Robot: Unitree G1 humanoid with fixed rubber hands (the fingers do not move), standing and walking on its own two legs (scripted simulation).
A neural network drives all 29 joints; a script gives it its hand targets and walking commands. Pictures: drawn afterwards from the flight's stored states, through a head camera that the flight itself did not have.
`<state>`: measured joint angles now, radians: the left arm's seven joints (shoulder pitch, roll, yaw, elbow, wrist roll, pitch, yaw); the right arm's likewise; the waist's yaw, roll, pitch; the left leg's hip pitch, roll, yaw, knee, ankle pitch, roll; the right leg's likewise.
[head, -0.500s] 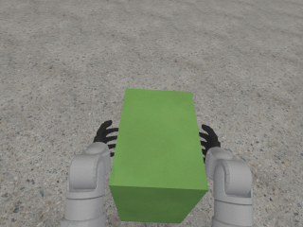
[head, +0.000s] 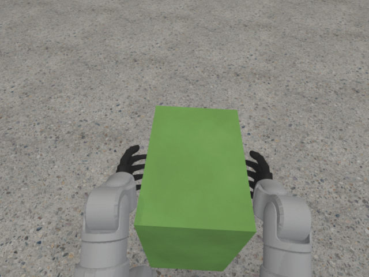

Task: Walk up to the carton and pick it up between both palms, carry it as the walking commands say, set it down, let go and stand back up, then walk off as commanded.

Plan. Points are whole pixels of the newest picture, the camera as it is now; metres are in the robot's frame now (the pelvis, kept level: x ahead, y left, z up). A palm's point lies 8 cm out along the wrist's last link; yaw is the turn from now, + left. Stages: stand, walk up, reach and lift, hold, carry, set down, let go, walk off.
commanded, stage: carry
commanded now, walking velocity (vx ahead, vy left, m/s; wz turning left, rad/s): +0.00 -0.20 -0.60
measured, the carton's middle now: (191, 193) +0.31 -0.02 -0.01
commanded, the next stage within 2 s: none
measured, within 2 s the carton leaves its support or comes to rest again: neither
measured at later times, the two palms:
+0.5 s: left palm (244, 211) +0.23 -0.10 +0.09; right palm out of the picture +0.15 -0.35 +0.08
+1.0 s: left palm out of the picture +0.09 -0.26 +0.09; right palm out of the picture -0.05 -0.49 +0.10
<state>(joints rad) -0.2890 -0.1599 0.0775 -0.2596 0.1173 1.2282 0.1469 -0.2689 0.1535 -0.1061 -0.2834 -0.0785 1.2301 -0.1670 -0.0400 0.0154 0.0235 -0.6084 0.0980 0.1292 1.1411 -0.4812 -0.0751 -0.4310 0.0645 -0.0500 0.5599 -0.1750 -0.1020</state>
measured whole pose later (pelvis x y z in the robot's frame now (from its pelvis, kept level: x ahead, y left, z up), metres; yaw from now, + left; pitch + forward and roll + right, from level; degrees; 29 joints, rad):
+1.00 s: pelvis -0.22 -0.23 +0.01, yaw -35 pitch +1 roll -2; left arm -0.26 -0.15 0.08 -0.29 0.11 1.27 0.16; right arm -0.25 0.15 -0.07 -0.26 -0.10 1.23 -0.14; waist 0.03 -0.01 -0.02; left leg -0.35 0.18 0.21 0.57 -0.23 -0.02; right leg -0.62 -0.02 -0.02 1.07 -0.36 0.02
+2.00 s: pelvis -0.56 -0.34 +0.00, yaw -59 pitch +2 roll +1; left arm -0.27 -0.15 0.06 -0.21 0.13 1.24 0.13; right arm -0.23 0.14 -0.09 -0.25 -0.09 1.25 -0.16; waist -0.04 0.02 -0.03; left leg -0.51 0.07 0.09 1.01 -0.49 -0.06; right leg -0.42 0.00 -0.09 0.53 -0.15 -0.06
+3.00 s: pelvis -0.66 -0.44 +0.03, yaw -55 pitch +3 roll +2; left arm -0.25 -0.15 0.08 -0.25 0.11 1.26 0.15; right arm -0.28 0.16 -0.09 -0.23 -0.11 1.27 -0.15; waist 0.03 0.00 -0.05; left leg -0.56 0.08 0.12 0.79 -0.20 -0.02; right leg -0.09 -0.01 -0.15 0.20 -0.16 -0.06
